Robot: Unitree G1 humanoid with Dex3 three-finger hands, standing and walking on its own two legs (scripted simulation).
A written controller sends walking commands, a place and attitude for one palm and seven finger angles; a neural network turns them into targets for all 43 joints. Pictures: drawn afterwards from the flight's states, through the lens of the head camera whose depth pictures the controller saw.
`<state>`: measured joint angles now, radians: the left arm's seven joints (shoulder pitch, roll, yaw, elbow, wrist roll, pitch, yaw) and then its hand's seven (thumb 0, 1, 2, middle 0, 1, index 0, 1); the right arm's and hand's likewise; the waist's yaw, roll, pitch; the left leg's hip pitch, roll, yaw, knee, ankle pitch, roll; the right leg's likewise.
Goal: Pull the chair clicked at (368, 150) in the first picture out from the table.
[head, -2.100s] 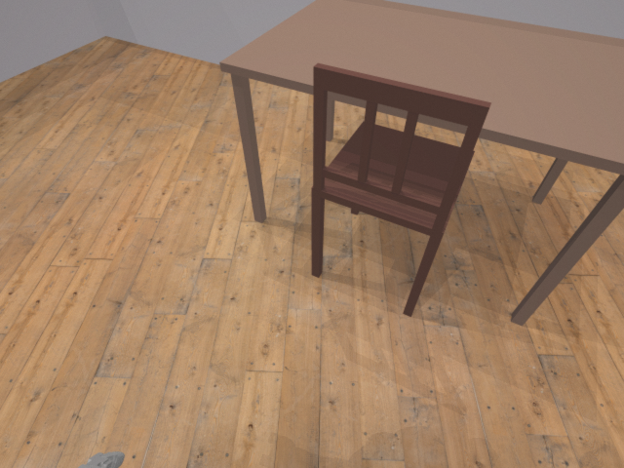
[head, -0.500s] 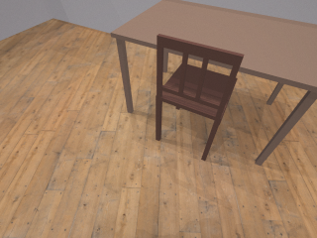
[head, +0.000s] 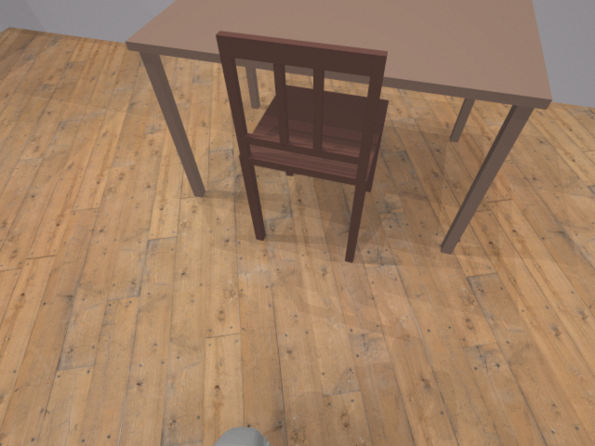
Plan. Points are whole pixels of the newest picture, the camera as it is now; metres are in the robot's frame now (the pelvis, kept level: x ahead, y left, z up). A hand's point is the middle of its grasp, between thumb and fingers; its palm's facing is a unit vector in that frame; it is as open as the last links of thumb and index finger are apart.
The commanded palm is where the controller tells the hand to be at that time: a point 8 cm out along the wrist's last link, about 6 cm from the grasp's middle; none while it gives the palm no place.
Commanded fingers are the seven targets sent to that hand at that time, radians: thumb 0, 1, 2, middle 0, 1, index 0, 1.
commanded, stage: turn to face it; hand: left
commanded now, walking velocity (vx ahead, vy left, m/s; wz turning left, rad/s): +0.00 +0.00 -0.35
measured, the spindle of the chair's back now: (281, 105) +0.92 +0.13 -0.10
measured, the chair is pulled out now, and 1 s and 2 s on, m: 0.00 0.00 0.00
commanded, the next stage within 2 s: take the last steps up to it in 0.26 s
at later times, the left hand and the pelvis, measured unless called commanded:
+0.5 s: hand out of the picture +0.09 +0.22 -0.16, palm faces -0.19 -0.96 -0.23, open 7.4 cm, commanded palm none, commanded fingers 0.00 0.90 0.90 -0.20 -0.30 -0.20 -0.30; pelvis -0.01 +0.03 +0.00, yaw -12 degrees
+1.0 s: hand out of the picture +0.07 +0.22 -0.20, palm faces -0.13 -0.98 -0.12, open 7.4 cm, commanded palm none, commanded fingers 0.00 0.90 0.90 -0.20 -0.30 -0.20 -0.30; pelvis +0.13 +0.05 -0.02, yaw -12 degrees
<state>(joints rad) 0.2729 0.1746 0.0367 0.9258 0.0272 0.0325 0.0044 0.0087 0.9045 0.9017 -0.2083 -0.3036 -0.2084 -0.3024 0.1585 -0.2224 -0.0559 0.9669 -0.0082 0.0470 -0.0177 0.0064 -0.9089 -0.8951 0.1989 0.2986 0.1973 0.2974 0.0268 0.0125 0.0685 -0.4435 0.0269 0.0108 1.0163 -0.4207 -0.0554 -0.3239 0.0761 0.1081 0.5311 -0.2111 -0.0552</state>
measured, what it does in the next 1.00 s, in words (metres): walks ahead: left foot, then right foot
